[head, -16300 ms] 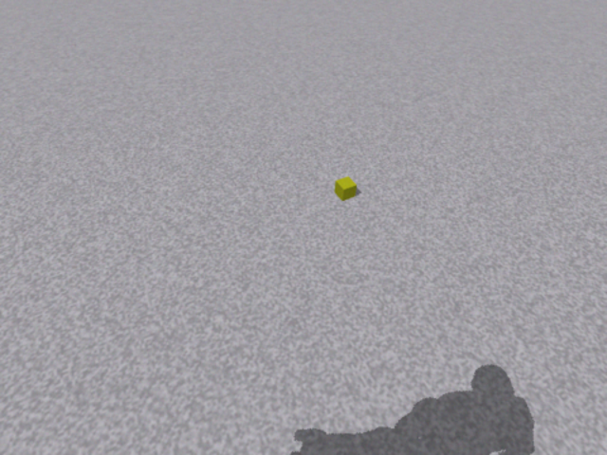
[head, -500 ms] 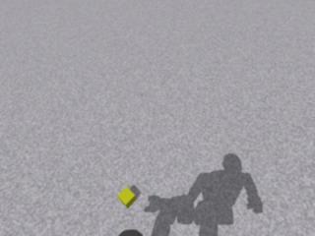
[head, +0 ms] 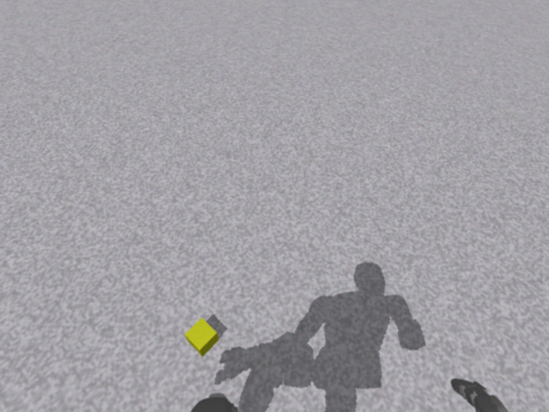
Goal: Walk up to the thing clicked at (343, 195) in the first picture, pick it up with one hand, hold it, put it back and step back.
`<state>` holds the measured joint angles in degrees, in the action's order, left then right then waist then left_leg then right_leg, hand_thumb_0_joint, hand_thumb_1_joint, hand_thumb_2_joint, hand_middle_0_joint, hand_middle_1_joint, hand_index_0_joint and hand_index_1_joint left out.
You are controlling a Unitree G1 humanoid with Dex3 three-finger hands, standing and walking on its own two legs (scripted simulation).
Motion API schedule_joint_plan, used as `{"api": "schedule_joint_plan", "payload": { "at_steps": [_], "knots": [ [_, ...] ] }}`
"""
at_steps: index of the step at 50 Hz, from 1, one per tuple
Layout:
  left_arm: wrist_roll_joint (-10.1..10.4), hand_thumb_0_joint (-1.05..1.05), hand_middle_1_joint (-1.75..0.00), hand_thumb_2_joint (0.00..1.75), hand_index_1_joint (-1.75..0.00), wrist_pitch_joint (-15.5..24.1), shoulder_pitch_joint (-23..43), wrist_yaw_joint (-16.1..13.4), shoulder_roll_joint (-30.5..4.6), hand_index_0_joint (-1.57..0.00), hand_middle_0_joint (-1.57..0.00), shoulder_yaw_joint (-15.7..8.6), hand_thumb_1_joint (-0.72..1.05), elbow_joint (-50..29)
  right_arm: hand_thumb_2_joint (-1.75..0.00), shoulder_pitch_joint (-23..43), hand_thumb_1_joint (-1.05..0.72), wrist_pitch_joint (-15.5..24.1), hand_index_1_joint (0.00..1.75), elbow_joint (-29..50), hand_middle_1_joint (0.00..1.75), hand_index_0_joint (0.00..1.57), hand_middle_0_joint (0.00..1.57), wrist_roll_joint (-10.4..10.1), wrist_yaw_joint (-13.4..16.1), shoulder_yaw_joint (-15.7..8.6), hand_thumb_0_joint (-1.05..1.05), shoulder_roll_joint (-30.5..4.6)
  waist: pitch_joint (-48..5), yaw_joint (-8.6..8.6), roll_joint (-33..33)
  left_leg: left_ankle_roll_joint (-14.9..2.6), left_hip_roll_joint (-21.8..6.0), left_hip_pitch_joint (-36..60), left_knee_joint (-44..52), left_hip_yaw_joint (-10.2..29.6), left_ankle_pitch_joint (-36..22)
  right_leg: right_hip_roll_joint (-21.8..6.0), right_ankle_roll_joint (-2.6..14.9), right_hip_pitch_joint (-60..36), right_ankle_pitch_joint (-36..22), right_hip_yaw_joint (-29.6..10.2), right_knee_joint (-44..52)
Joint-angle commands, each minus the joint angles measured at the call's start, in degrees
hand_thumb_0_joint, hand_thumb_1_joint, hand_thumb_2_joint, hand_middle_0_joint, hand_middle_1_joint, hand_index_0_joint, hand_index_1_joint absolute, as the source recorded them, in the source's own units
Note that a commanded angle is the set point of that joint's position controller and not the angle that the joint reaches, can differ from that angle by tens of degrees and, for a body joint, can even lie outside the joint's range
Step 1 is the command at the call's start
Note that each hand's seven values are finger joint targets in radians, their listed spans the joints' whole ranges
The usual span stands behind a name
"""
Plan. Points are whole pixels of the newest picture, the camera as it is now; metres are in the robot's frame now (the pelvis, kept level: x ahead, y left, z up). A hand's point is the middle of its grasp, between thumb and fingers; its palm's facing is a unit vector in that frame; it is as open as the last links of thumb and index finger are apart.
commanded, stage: walk up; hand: left
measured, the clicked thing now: (202, 337) +0.45 +0.24 -0.71
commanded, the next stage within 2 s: none
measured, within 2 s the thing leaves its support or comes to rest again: neither
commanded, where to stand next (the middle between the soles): +0.09 -0.03 m, yaw +2 degrees
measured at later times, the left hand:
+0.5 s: hand out of the picture +0.09 +0.25 -0.13, palm faces +0.03 -0.95 -0.32, open 7.3 cm
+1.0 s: hand out of the picture +0.07 +0.26 -0.13, palm faces +0.09 -0.94 -0.34, open 7.3 cm
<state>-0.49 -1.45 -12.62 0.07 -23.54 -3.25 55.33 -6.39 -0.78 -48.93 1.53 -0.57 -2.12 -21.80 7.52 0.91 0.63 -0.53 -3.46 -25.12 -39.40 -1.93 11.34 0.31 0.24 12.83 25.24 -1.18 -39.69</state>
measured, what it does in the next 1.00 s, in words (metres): stands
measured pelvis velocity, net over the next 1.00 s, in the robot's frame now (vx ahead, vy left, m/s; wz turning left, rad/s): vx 0.01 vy -0.01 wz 0.07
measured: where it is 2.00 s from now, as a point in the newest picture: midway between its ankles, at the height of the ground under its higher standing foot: outside the picture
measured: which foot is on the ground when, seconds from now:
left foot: down 0.00-1.00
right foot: down 0.00-1.00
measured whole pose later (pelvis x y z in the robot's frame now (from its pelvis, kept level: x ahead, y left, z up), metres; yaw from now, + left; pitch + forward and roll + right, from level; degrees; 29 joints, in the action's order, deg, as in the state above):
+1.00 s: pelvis +0.01 -0.01 +0.03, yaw +4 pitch -2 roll -1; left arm -0.5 -0.2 -5.2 0.6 -20.5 -2.0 64.7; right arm -3.7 0.5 -63.2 0.5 -0.6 -0.2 -19.4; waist 3.4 0.6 -0.4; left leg 1.5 -0.2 -13.8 -24.0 5.8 7.9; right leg -0.7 -0.8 2.9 15.4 3.1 -20.6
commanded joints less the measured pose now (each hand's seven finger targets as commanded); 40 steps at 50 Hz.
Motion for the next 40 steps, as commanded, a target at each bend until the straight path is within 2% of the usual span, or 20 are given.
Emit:
{"api": "schedule_joint_plan", "payload": {
  "at_steps": [1,2,3,4,5,6,8,9,10,11,12,13,15,16,19,25,28,33,37,40],
  "knots": [
    [-2.1,0.00,-0.30,0.90,-0.30,2.8,-4.6,-1.1,-12.2,-0.20,-0.20,-3.0,0.90,-1.8,-0.90,0.1,-0.90,0.3,0.30,3.4,0.30,0.20,0.20,-1.7,0.5,-2.0,0.00,-8.6,-4.8,0.09,3.9,-1.19,-1.2,-3.4,2.0,7.6,12.8,-12.5,6.85,0.2,7.4,-21.0,22.7],
    [-2.1,0.00,-0.30,0.90,-0.30,2.7,2.4,-0.9,-17.4,-0.20,-0.20,-3.5,0.90,-4.1,-0.90,2.8,-0.90,0.3,0.30,2.8,0.30,0.20,0.20,-1.6,0.9,-3.0,0.00,-10.8,-1.4,0.29,8.8,0.01,3.6,2.3,-6.0,6.0,17.5,-19.6,12.14,14.1,13.8,-27.2,26.2],
    [-1.9,0.00,-0.30,0.90,-0.30,2.9,7.9,-0.7,-16.5,-0.20,-0.20,-3.1,0.90,-5.7,-0.90,1.0,-0.90,0.5,0.30,1.2,0.30,0.20,0.20,-1.3,0.9,-3.6,0.00,-12.0,0.6,-1.91,7.7,0.18,1.9,9.7,-8.0,7.8,15.8,-20.0,12.44,20.7,9.8,-24.7,24.7],
    [-1.3,0.00,-0.30,0.90,-0.30,3.1,9.8,-0.6,-13.1,-0.20,-0.20,-2.3,0.90,-6.0,-0.90,-0.7,-0.90,0.9,0.30,-0.1,0.30,0.20,0.20,-1.6,0.3,-3.4,0.00,-11.6,0.5,-3.66,4.7,0.05,1.8,14.0,-3.6,6.6,11.4,-15.7,9.89,20.4,3.6,-16.8,22.1],
    [-1.0,0.00,-0.30,0.90,-0.30,3.6,9.2,-0.7,-11.1,-0.20,-0.20,-1.6,0.90,-5.4,-0.90,-0.1,-0.90,1.4,0.30,-0.7,0.30,0.20,0.20,-1.9,0.0,-2.8,0.00,-10.4,-0.7,-3.46,3.9,-0.22,2.4,12.5,1.9,5.4,6.1,-11.2,6.99,13.7,-7.7,-9.3,18.7],
    [-0.7,0.00,-0.30,0.90,-0.30,3.8,7.9,-0.8,-10.3,-0.20,-0.20,-1.5,0.90,-4.0,-0.90,-0.6,-0.90,1.8,0.30,-1.6,0.30,0.20,0.20,-2.0,0.0,-2.0,0.00,-8.5,-2.7,-3.19,6.2,-0.53,2.1,12.4,6.3,5.5,-1.5,-9.6,5.00,8.7,-15.7,-6.6,17.5],
    [-0.5,0.00,-0.30,0.90,-0.30,3.9,7.1,-0.4,-11.3,-0.20,-0.20,-1.6,0.90,-3.7,-0.90,-1.1,-0.90,2.3,0.30,-2.5,0.30,0.20,0.20,-1.7,0.2,-1.9,0.00,-9.7,-7.0,-2.00,8.1,-0.98,1.3,16.9,8.9,5.6,-8.8,-8.9,3.68,4.7,-21.1,-6.3,14.9],
    [-0.4,0.00,-0.30,0.90,-0.30,3.7,5.5,-0.3,-11.0,-0.20,-0.20,-1.5,0.90,-3.7,-0.90,-1.1,-0.90,2.5,0.30,-2.7,0.30,0.20,0.20,-1.3,0.5,-1.8,0.00,-10.6,-8.4,-1.15,6.8,-1.44,0.4,18.2,9.9,6.7,-10.0,-8.4,3.27,3.8,-20.5,-5.7,13.7],
    [-0.2,0.00,-0.30,0.90,-0.30,3.4,3.5,-0.2,-10.3,-0.20,-0.20,-1.3,0.90,-3.3,-0.90,0.0,-0.90,2.9,0.30,-2.7,0.30,0.20,0.20,-1.2,0.6,-1.8,0.00,-11.1,-9.0,0.02,5.4,-2.09,-1.0,18.5,10.4,9.4,-9.7,-7.5,2.47,3.6,-16.8,-5.5,14.1],
    [0.1,0.00,-0.30,0.90,-0.30,3.2,3.6,-0.3,-9.9,-0.20,-0.20,-1.3,0.90,-2.0,-0.90,0.7,-0.90,2.8,0.30,-3.4,0.30,0.20,0.20,-1.4,0.5,-1.7,0.00,-11.3,-8.9,0.26,4.4,-2.25,-1.6,16.0,11.0,11.0,-5.7,-6.8,2.16,2.3,-8.4,-5.0,17.0],
    [-0.1,0.00,-0.30,0.90,-0.30,2.9,5.7,-0.3,-10.1,-0.20,-0.20,-1.3,0.90,-1.7,-0.90,0.7,-0.90,2.6,0.30,-4.2,0.30,0.20,0.20,-1.4,0.3,-1.7,0.00,-11.2,-8.0,-0.44,4.0,-1.78,-1.7,14.1,13.5,11.4,0.5,-6.9,2.43,1.3,-2.1,-5.0,19.0],
    [-0.2,0.00,-0.30,0.90,-0.30,2.8,7.0,-0.3,-10.0,-0.20,-0.20,-1.3,0.90,-1.5,-0.90,1.1,-0.90,2.4,0.30,-4.8,0.30,0.20,0.20,-1.2,0.1,-1.6,0.00,-11.6,-6.7,-0.74,2.6,-1.51,-1.4,13.3,15.8,11.8,5.7,-6.8,2.62,2.0,1.9,-5.2,19.7],
    [-0.1,0.00,-0.30,0.90,-0.30,2.8,7.5,-0.1,-10.0,-0.20,-0.20,-1.1,0.90,-1.2,-0.90,0.7,-0.90,2.5,0.30,-5.7,0.30,0.20,0.20,-1.0,0.1,-1.2,0.00,-11.8,-5.0,-0.81,1.1,-1.22,-1.3,11.3,17.8,12.5,9.8,-6.3,3.00,2.3,3.7,-5.2,20.1],
    [-0.1,0.00,-0.30,0.90,-0.30,2.7,7.3,0.0,-9.9,-0.20,-0.20,-1.0,0.90,-0.8,-0.90,1.0,-0.90,2.6,0.30,-6.3,0.30,0.20,0.20,-0.8,0.1,-1.2,0.00,-12.1,-4.1,-0.66,-0.2,-1.24,-1.4,10.1,18.9,13.0,11.8,-6.0,3.11,2.1,3.8,-4.7,20.3],
    [0.1,0.00,-0.30,0.90,-0.30,2.8,6.8,0.0,-9.2,-0.20,-0.20,-1.1,0.90,0.9,-0.90,1.2,-0.90,2.9,0.30,-7.7,0.30,0.20,0.20,-0.7,0.1,-0.8,0.00,-11.6,-3.3,-0.04,-2.8,-1.11,-2.4,6.5,22.0,15.0,11.7,-5.4,3.15,-2.0,0.2,-3.4,20.4],
    [0.1,0.00,-0.30,0.90,-0.30,2.9,7.8,0.2,-8.7,-0.20,-0.20,-1.1,0.90,2.4,-0.90,0.9,-0.90,3.5,0.30,-9.5,0.30,0.20,0.20,-0.7,0.3,-0.5,0.00,-11.2,-6.0,-0.13,-5.1,-0.60,-2.5,8.1,22.6,14.4,6.6,-5.5,2.74,-5.3,-4.9,-2.4,21.1],
    [0.1,0.00,-0.30,0.90,-0.30,3.0,8.3,0.2,-8.6,-0.20,-0.20,-1.0,0.90,3.2,-0.90,1.3,-0.90,3.6,0.30,-9.8,0.30,0.20,0.20,-0.8,0.5,-0.4,0.00,-10.7,-7.9,-0.24,-4.2,-0.82,-2.6,9.8,21.1,13.7,0.0,-5.9,2.49,-6.7,-7.9,-2.1,22.0],
    [0.2,0.00,-0.30,0.90,-0.30,3.2,9.4,-0.2,-9.2,-0.20,-0.20,-1.1,0.90,3.7,-0.90,1.1,-0.90,3.5,0.30,-10.3,0.30,0.20,0.20,-1.2,0.8,-0.3,0.00,-10.1,-11.2,-0.78,-1.8,-0.96,-2.1,14.5,16.0,10.2,-16.0,-7.1,1.90,-8.0,-18.8,-1.7,22.0],
    [0.3,0.00,-0.30,0.90,-0.30,2.9,9.8,-0.3,-9.1,-0.20,-0.20,-1.0,0.90,4.2,-0.90,1.6,-0.90,3.2,0.30,-10.4,0.30,0.20,0.20,-1.3,1.0,-0.5,0.00,-10.4,-11.8,-0.83,-1.3,-1.39,-2.4,16.1,15.2,9.9,-19.3,-7.1,1.66,-8.2,-20.9,-0.6,21.3],
    [0.4,0.00,-0.30,0.90,-0.30,2.6,10.5,-0.4,-8.9,-0.20,-0.20,-0.8,0.90,4.6,-0.90,2.4,-0.90,2.8,0.30,-10.5,0.30,0.20,0.20,-1.2,1.1,-0.5,0.00,-10.3,-9.6,-0.95,-1.7,-1.09,-2.4,15.2,16.4,10.7,-16.7,-6.9,1.58,-6.7,-17.3,-0.4,22.0]
  ]
}}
